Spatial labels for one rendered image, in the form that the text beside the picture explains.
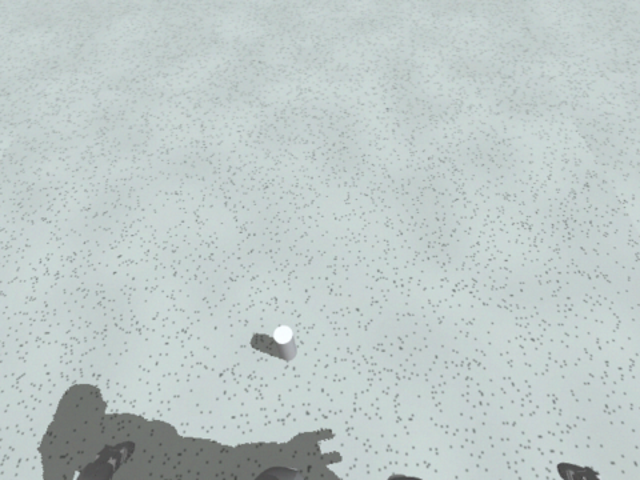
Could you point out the left robot hand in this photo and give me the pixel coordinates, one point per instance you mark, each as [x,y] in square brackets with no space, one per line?
[107,462]

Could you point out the right robot hand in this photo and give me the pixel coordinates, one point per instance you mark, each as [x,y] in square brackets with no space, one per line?
[573,472]

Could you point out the can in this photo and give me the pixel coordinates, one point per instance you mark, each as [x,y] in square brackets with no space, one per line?
[285,343]

